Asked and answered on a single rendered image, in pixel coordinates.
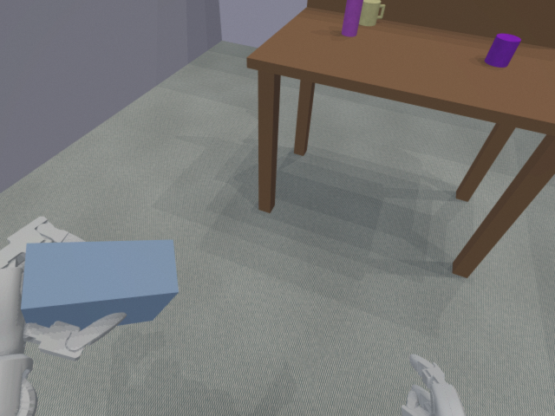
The robot right hand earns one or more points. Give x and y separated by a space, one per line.
443 400

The table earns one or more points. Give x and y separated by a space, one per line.
428 53

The robot left hand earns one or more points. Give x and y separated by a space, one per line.
61 339

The sponge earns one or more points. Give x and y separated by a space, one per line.
80 282

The robot left forearm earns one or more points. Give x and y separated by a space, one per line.
17 396

